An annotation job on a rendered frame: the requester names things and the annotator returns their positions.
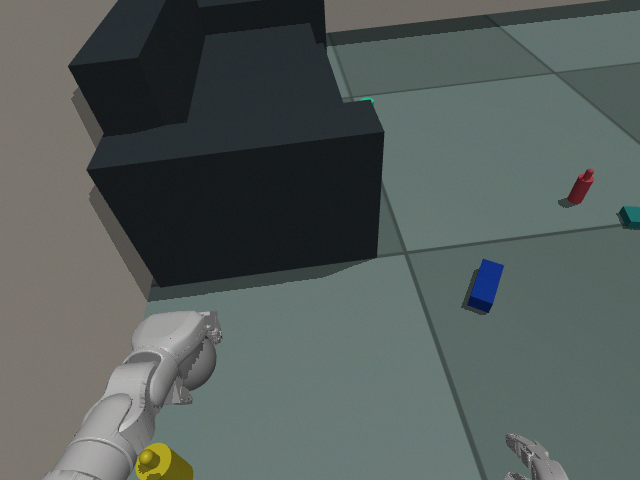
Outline right robot hand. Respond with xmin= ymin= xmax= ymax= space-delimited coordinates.
xmin=504 ymin=433 xmax=569 ymax=480

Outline sofa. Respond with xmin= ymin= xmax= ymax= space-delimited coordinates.
xmin=68 ymin=0 xmax=384 ymax=288

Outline left robot hand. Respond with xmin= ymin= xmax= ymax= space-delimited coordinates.
xmin=131 ymin=310 xmax=222 ymax=405

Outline left robot arm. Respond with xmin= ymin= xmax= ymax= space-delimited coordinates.
xmin=40 ymin=346 xmax=178 ymax=480

